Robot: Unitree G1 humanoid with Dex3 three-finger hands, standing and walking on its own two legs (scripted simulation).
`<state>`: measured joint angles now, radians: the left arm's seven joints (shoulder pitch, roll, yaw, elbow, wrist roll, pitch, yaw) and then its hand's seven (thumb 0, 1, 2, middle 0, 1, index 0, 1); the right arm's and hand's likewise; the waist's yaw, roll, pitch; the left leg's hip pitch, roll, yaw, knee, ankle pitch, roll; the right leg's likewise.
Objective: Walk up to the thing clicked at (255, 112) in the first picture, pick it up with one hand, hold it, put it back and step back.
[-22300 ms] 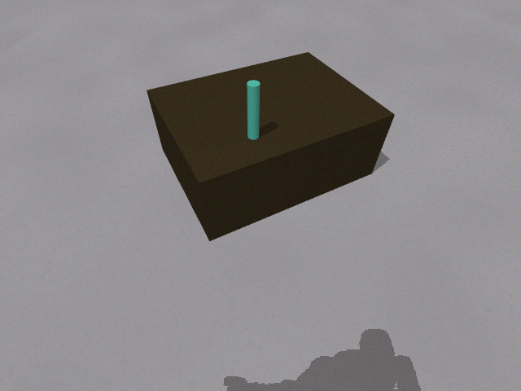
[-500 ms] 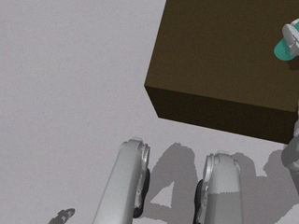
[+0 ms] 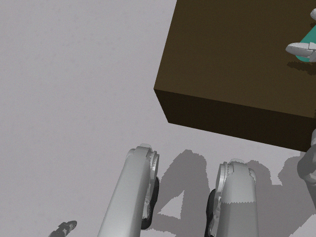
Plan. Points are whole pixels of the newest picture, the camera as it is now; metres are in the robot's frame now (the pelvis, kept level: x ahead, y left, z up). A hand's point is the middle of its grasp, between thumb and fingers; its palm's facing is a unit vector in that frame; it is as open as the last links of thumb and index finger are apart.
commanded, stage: open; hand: right
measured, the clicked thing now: out of the picture +0.56 -0.25 +0.08
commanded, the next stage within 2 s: withdraw in 0.04 s
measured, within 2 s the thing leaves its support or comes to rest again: neither
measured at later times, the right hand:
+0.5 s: hand out of the picture +0.56 -0.30 +0.11, palm faces +0.32 +0.94 -0.07, open 17.5 cm
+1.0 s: hand out of the picture +0.48 -0.39 +0.23, palm faces +0.46 +0.81 -0.35, open 17.3 cm
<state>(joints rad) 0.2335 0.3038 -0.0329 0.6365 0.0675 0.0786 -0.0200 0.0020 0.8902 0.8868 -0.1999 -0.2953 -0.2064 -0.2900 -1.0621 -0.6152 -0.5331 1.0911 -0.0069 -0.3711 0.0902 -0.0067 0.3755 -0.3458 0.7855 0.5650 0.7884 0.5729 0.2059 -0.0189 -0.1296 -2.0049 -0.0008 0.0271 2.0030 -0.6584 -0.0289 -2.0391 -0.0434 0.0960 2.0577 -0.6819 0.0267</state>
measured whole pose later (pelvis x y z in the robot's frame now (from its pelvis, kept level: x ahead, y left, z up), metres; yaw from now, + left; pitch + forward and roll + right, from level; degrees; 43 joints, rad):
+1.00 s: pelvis +0.04 -0.01 +0.22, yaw -2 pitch +23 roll +5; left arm 0.30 0.27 -0.05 0.62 -0.01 0.11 0.02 0.00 0.89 0.89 -0.20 -0.29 -0.21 -0.29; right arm -0.82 -0.76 -0.46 1.23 -0.12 -0.09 -0.06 -0.01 0.51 -0.07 0.06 0.06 0.07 0.06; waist 0.14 0.00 -0.11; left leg -1.10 -0.02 0.05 1.16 -0.47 -0.03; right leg -1.16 -0.08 0.07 1.27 -0.52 0.01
